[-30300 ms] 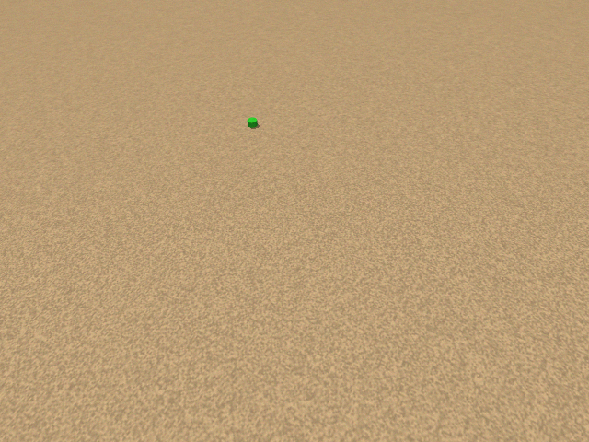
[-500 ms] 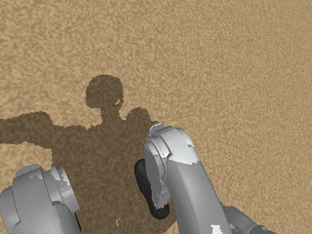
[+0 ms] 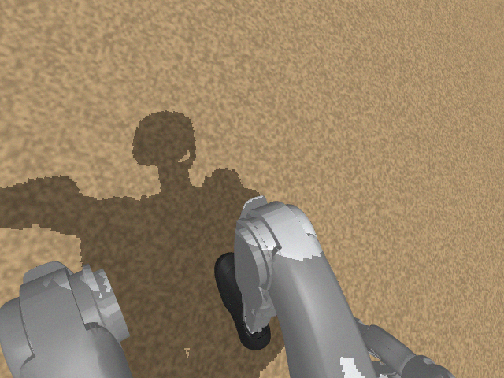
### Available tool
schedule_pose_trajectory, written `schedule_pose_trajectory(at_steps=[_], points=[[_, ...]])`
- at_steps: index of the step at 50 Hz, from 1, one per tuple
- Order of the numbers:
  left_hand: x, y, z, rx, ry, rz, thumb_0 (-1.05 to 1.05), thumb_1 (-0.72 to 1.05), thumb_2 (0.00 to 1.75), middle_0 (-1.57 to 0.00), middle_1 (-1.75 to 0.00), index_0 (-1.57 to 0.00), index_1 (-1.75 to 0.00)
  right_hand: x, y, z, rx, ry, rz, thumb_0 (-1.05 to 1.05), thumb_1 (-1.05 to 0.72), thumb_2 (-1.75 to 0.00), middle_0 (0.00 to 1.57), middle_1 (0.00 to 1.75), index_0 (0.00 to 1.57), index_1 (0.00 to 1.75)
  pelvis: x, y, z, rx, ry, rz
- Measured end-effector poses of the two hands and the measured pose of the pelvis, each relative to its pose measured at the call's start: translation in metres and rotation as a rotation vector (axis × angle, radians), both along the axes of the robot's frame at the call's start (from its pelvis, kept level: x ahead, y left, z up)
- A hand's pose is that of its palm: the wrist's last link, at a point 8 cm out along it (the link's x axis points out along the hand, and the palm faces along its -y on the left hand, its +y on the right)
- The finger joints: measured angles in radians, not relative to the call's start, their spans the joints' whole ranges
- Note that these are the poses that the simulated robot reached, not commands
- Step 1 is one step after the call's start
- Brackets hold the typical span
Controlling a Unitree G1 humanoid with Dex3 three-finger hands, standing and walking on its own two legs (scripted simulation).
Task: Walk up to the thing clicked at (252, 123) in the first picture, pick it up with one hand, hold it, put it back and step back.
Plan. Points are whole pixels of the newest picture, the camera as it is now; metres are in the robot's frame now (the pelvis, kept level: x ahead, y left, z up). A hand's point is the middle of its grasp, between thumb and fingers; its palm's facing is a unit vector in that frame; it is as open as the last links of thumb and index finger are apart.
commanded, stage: open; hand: left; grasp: from above
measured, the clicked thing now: out of the picture +0.44 +0.34 -0.28
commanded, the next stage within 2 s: withdraw in 0.22 s
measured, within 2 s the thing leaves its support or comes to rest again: neither
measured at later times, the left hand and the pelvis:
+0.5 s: hand out of the picture +0.43 +0.35 -0.24, palm faces -0.41 -0.16 -0.90, open 13.9 cm; pelvis +0.00 +0.00 +0.00, yaw +0 degrees
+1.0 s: hand out of the picture +0.39 +0.36 -0.10, palm faces -0.55 -0.17 -0.82, open 14.0 cm; pelvis -0.01 -0.01 +0.06, yaw +7 degrees
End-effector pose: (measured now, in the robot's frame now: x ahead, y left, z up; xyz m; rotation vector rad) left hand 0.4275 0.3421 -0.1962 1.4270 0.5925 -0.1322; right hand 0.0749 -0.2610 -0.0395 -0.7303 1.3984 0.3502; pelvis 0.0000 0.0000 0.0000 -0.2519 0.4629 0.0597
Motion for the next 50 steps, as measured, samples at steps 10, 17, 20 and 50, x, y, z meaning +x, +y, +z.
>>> schedule_pose_trajectory(at_steps=[10, 17, 20, 50], points=[[0.002, 0.007, -0.002, -0.009, 0.019, 0.014, 0.0, -0.44, 0.9, -0.14, -0.97, -0.14, -0.96, -0.003, 0.003, 0.002, -0.002, 0.021, -0.017, 0.0, -0.9, -0.89, 0.2, 0.3, 0.2, 0.3, 0.002, 0.002, 0.002, -0.008, 0.008, 0.002], [-0.003, 0.007, 0.001, -0.019, 0.027, -0.004, 0.0, -0.47, 0.94, -0.1, -1.01, -0.1, -1.01, -0.005, 0.005, 0.001, 0.0, 0.025, -0.021, 0.0, -0.9, -0.89, 0.2, 0.3, 0.2, 0.3, 0.001, 0.002, 0.003, -0.01, 0.004, 0.004], [-0.004, 0.007, 0.003, -0.021, 0.019, -0.011, 0.0, -0.48, 0.94, -0.09, -1.02, -0.1, -1.01, -0.006, 0.006, 0.001, -0.002, 0.019, -0.02, 0.0, -0.9, -0.89, 0.2, 0.3, 0.2, 0.3, 0.0, 0.002, 0.002, -0.009, -0.002, 0.004], [-0.022, 0.025, 0.156, -0.005, 0.144, -0.003, 0.0, -0.5, 1.01, -0.1, -1.01, -0.09, -1.02, 0.038, -0.004, 0.003, 0.061, -0.14, -0.222, 0.0, -0.91, -0.9, 0.2, 0.3, 0.2, 0.3, -0.012, -0.007, 0.057, 0.073, 0.103, 0.071]])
